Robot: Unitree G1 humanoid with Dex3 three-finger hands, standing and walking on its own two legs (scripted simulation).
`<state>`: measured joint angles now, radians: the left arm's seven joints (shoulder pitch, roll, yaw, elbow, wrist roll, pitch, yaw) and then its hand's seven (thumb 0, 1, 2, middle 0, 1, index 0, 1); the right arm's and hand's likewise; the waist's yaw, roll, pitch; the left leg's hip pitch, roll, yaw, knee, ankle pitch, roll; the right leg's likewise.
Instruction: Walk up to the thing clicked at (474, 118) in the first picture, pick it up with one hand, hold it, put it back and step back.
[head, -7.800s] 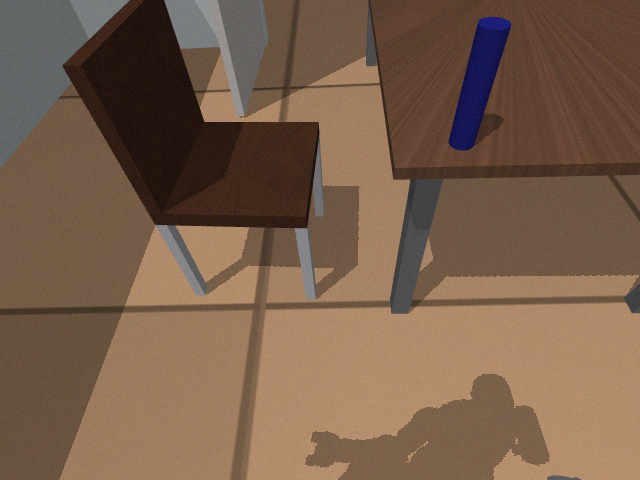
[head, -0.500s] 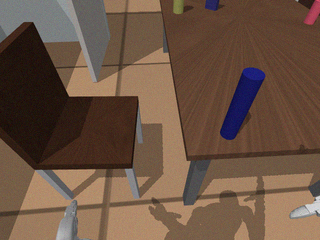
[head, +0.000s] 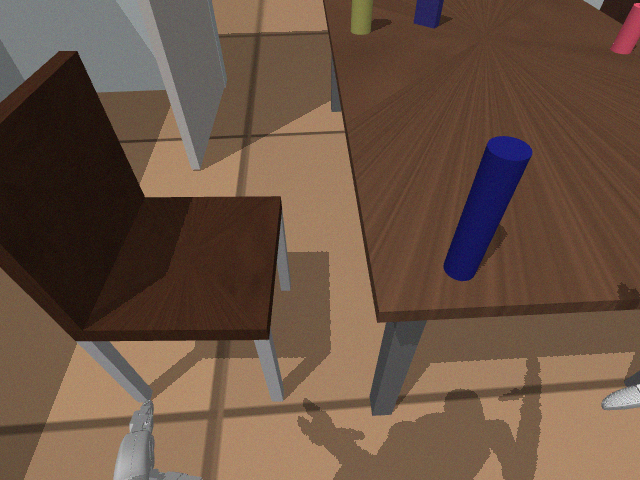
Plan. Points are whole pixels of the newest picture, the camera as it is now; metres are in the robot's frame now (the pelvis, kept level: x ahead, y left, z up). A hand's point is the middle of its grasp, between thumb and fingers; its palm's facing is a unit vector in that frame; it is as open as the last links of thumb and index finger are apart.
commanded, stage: go down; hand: right
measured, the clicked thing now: (480, 217) +0.41 -0.20 +0.10
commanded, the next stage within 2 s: none
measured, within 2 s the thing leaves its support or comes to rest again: neither
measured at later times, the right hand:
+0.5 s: hand out of the picture +0.28 -0.35 +0.15, palm faces +0.25 +0.94 -0.23, open 17.7 cm
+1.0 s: hand out of the picture +0.31 -0.38 +0.16, palm faces +0.19 +0.98 -0.10, open 17.4 cm
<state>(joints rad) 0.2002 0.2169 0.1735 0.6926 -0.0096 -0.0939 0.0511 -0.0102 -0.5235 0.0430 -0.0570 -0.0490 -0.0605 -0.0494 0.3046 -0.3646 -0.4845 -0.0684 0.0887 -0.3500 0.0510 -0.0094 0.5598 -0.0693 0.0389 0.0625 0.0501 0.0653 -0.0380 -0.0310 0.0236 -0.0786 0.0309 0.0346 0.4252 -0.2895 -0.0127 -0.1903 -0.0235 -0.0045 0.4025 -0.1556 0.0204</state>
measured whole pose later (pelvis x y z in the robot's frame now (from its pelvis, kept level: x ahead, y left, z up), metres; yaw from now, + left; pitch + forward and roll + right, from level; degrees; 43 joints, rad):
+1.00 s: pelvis +0.01 -0.01 +0.00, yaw +0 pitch +2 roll +1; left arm 0.21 0.26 -0.02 0.73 -0.01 -0.21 0.21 -0.01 -0.55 0.06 -0.06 -0.05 -0.06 -0.06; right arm -0.30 -0.70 -0.64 0.69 0.28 -0.09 0.58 -0.01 0.53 -0.06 0.04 0.05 0.05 0.05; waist 0.00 -0.01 -0.05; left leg -0.21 0.02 0.03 0.46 -0.30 -0.02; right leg -0.34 -0.03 -0.01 0.49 -0.19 0.01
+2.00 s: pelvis +0.01 -0.01 -0.01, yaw +1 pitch +5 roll +1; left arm 0.24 0.26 -0.05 0.67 -0.01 -0.24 0.23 -0.01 -0.55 0.06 -0.06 -0.05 -0.06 -0.06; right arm -0.40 -0.80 -0.67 0.84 0.28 0.00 0.67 -0.01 0.55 -0.07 0.04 0.05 0.04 0.05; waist 0.02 0.00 -0.08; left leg -0.26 0.02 0.03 0.49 -0.32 -0.02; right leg -0.41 -0.04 0.00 0.55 -0.23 0.01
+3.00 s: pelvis +0.01 -0.01 -0.01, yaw +0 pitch +6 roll +1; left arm 0.24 0.27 -0.07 0.68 0.00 -0.25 0.25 -0.01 -0.54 0.05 -0.06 -0.05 -0.06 -0.05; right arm -0.46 -0.82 -0.65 0.87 0.28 0.01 0.68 -0.01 0.52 -0.05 0.05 0.04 0.05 0.05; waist 0.02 0.00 -0.09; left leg -0.29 0.02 0.03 0.52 -0.33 -0.02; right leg -0.43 -0.04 0.00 0.58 -0.24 0.01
